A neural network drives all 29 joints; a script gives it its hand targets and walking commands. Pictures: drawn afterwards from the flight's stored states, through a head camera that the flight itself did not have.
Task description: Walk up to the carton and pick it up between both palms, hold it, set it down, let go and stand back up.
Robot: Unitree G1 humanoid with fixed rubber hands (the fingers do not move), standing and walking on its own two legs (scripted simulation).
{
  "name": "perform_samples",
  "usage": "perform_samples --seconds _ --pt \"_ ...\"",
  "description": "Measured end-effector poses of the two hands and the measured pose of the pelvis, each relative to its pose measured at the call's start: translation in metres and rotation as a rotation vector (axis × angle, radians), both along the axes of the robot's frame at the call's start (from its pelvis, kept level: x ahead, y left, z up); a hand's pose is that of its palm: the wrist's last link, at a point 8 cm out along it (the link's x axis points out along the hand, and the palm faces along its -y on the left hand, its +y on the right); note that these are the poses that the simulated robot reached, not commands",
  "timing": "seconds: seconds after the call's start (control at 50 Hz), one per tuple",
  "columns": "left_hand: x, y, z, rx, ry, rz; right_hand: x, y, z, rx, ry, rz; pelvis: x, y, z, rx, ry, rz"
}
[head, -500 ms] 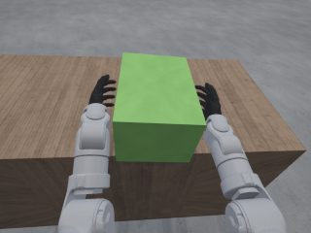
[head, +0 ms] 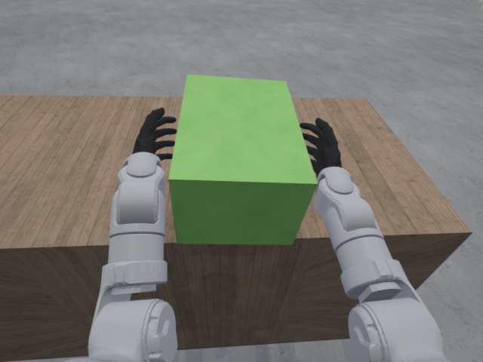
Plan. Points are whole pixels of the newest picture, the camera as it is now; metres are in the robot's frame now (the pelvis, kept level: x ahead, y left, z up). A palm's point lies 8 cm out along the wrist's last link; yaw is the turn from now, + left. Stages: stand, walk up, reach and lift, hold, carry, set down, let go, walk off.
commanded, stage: reach and lift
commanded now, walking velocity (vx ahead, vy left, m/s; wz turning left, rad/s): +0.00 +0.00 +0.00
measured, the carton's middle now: (236, 154) +0.44 +0.00 +0.14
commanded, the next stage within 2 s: hold in 0.14 s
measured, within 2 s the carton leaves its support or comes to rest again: neither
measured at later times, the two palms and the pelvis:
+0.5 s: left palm (139, 157) +0.37 +0.15 +0.19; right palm (324, 162) +0.37 -0.14 +0.18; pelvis +0.00 +0.00 +0.00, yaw +0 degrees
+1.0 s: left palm (136, 158) +0.36 +0.16 +0.20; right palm (323, 162) +0.36 -0.14 +0.18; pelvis +0.00 +0.00 +0.00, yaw +0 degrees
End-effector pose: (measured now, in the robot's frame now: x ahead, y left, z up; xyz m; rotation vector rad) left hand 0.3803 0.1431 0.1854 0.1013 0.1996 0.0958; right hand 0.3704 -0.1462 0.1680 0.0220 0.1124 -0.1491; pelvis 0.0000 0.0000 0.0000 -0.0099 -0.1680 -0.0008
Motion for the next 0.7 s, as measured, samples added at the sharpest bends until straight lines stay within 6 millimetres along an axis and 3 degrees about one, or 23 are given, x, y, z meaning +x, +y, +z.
perform_samples --seconds 0.2,0.36,0.7 --pt "-0.005 0.009 -0.001 0.001 0.008 0.020 0.000 0.008 -0.001 0.011 0.009 0.017 0.001 0.000 0.000 -0.004 -0.006 0.007" --pt "-0.010 0.009 0.004 -0.009 -0.012 0.026 -0.001 0.009 0.012 -0.005 -0.014 0.025 0.003 0.001 -0.001 -0.006 -0.013 0.008" --pt "-0.014 0.007 0.010 -0.003 -0.004 0.035 -0.003 0.006 0.013 0.017 -0.007 0.033 0.004 0.001 -0.001 -0.003 -0.023 0.004"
